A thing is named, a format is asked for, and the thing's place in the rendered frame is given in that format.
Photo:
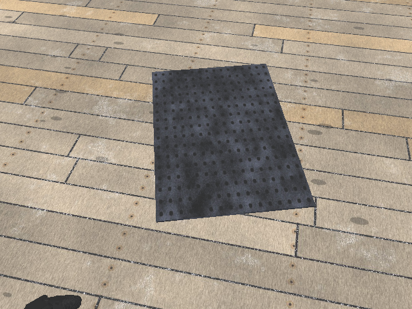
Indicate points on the robot left hand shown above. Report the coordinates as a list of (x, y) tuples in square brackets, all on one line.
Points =
[(56, 302)]

